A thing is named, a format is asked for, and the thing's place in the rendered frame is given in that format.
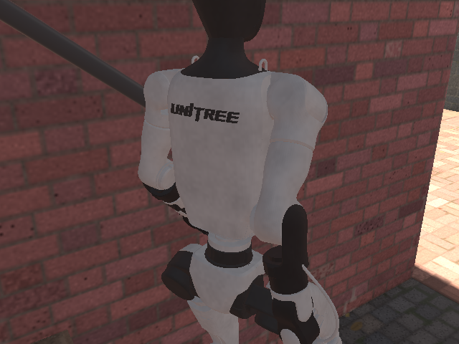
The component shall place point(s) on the left robot thigh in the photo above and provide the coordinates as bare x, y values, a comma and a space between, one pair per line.
223, 328

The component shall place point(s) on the robot left hand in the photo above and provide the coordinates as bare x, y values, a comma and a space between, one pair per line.
187, 221

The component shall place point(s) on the left robot upper arm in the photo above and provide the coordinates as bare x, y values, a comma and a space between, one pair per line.
155, 169

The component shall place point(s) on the left robot forearm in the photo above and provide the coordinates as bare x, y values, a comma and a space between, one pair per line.
170, 197

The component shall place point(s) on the right robot forearm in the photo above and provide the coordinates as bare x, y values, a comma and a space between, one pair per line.
292, 304

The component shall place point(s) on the right robot upper arm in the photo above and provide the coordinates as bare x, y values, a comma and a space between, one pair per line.
299, 112

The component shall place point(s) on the humanoid robot torso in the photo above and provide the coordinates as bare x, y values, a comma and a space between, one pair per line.
220, 133

